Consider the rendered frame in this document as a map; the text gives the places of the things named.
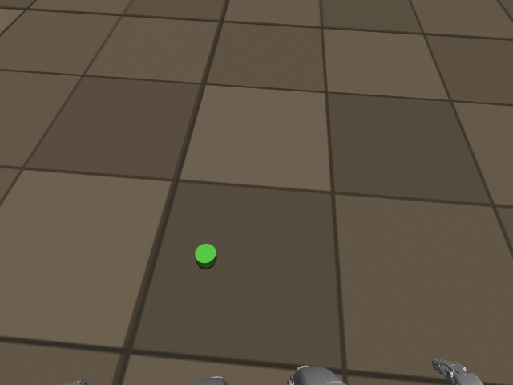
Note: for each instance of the tin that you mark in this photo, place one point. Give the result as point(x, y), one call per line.
point(206, 255)

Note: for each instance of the right robot hand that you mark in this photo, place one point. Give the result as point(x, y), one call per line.
point(455, 372)

